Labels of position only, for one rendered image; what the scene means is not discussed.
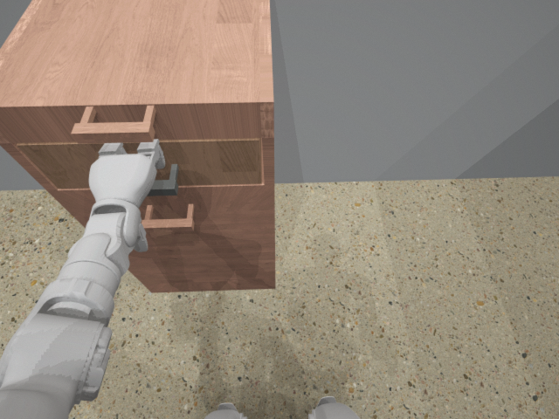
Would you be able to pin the robot left hand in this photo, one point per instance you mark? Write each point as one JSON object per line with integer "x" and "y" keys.
{"x": 129, "y": 177}

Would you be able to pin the drawer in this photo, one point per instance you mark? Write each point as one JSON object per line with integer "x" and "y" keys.
{"x": 200, "y": 162}

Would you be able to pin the left robot forearm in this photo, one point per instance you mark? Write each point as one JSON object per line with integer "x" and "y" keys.
{"x": 88, "y": 280}

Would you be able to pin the robot right shin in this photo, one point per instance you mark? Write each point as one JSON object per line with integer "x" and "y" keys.
{"x": 326, "y": 399}

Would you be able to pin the robot left shin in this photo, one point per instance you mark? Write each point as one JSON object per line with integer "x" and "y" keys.
{"x": 226, "y": 405}

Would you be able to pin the robot shin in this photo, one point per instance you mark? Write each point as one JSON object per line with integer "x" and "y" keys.
{"x": 226, "y": 405}
{"x": 326, "y": 399}

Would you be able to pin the left robot upper arm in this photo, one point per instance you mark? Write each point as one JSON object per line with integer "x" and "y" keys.
{"x": 57, "y": 363}

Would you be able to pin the cabinet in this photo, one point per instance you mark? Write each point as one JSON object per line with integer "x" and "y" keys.
{"x": 195, "y": 69}

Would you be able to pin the handle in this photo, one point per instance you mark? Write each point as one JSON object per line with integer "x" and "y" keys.
{"x": 166, "y": 187}
{"x": 113, "y": 132}
{"x": 168, "y": 225}

